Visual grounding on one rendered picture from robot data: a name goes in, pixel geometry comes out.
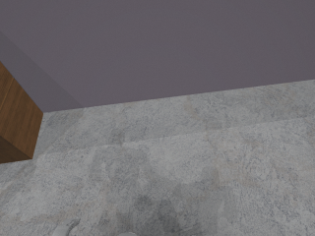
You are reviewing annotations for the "cupboard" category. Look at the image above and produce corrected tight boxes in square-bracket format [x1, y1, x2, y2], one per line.
[0, 62, 43, 164]

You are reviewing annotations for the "robot left hand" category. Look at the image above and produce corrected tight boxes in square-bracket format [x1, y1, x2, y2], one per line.
[51, 216, 81, 236]

